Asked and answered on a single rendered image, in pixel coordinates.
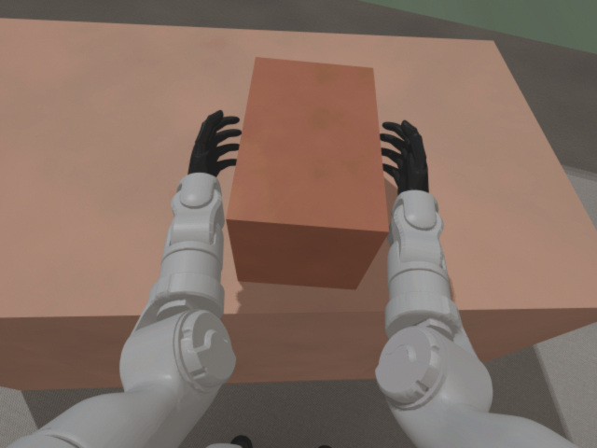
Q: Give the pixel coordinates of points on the right robot upper arm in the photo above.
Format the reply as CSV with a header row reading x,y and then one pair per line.
x,y
441,395

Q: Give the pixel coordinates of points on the left robot upper arm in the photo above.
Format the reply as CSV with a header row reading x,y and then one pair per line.
x,y
171,372

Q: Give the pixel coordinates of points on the robot left forearm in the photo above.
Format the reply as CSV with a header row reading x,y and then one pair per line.
x,y
192,258

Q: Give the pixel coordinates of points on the carton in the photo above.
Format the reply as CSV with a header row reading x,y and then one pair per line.
x,y
307,205

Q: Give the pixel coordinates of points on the robot right forearm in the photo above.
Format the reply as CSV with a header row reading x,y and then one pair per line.
x,y
417,277

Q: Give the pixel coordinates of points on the robot left hand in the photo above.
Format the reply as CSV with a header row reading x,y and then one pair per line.
x,y
205,153

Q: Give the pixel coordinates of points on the robot right hand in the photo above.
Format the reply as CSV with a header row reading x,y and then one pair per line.
x,y
412,172

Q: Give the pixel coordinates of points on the pedestal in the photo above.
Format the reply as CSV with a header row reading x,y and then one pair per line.
x,y
97,125

